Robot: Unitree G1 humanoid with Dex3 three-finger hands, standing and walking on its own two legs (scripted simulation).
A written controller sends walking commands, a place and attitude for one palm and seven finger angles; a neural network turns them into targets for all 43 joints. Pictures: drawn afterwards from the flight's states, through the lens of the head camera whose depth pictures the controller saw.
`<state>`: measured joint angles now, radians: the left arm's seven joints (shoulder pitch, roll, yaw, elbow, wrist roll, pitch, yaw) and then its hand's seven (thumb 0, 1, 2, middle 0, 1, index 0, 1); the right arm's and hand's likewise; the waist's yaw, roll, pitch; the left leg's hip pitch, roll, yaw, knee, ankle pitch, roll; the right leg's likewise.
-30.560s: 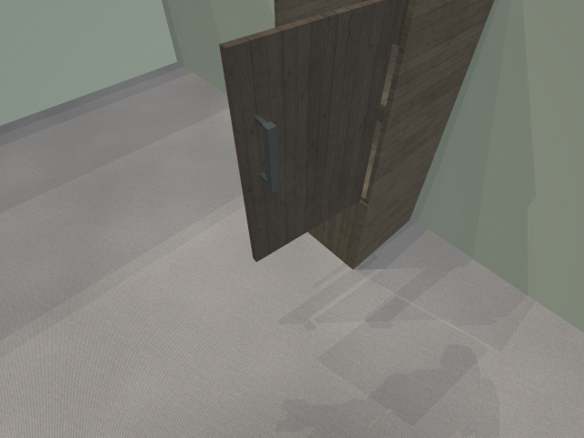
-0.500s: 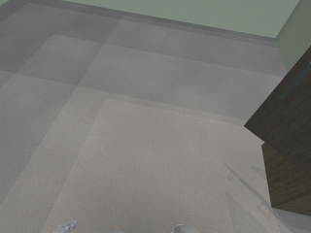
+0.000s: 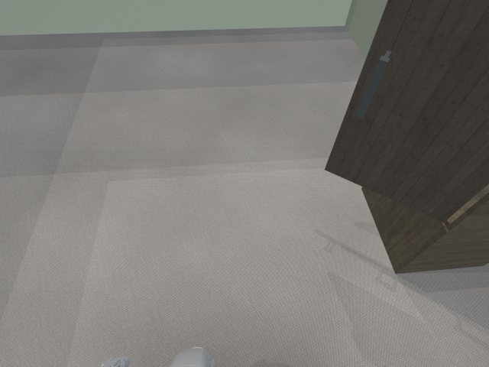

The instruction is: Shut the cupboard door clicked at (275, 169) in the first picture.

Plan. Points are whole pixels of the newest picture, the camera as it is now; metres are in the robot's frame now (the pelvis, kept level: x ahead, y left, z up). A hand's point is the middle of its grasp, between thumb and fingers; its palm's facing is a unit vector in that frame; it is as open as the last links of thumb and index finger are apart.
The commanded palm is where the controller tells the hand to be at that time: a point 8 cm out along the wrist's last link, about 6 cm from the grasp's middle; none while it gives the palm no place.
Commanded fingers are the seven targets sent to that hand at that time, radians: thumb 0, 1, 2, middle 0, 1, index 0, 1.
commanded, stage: turn to face it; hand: left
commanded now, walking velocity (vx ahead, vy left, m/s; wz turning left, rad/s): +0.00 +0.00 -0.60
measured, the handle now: (373, 86) +0.72 -0.27 +0.04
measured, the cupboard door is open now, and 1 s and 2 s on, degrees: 53 53 53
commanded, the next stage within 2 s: take the last steps up to it in 0.78 s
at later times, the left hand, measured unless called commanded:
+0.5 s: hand (163, 336) +0.18 +0.17 -0.15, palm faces -0.32 -0.92 -0.25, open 7.4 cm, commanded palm none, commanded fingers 0.00 0.90 0.90 -0.20 -0.30 -0.20 -0.30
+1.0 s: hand (164, 349) +0.17 +0.16 -0.17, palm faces -0.43 -0.89 -0.17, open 7.4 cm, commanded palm none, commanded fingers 0.00 0.90 0.90 -0.20 -0.30 -0.20 -0.30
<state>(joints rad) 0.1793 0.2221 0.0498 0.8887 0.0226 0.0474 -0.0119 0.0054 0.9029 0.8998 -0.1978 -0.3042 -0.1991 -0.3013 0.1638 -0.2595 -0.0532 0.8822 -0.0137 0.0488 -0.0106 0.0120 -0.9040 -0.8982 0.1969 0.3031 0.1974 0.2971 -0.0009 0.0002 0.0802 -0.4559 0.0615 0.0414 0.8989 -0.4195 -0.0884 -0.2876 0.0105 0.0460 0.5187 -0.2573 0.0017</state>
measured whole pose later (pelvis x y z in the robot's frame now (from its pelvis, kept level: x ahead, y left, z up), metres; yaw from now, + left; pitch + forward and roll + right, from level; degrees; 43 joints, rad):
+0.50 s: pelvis +0.00 +0.01 -0.01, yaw -18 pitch +1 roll -1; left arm 0.12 0.25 0.07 0.88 0.02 0.06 -0.04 0.01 0.91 0.90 -0.19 -0.30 -0.19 -0.30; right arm 0.28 -0.24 -0.04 0.93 -0.03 0.02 -0.01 0.01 -0.90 -0.90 0.20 0.30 0.20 0.30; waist -0.03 0.02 0.07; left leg -0.27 0.17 0.26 0.62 -0.34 -0.03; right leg -0.27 -0.04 -0.07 0.58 -0.29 0.01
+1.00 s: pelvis +0.02 +0.02 +0.00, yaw -28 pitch +1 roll -2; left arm 0.20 0.23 0.07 0.98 0.02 0.07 -0.02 0.01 0.91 0.90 -0.20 -0.30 -0.20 -0.30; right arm 0.26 -0.17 -0.01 0.95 -0.04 0.00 -0.03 0.01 -0.90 -0.90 0.20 0.30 0.20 0.30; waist -0.01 -0.04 0.04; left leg -0.27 0.06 0.09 0.52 -0.27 0.02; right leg -0.42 0.02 0.01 0.99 -0.46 0.02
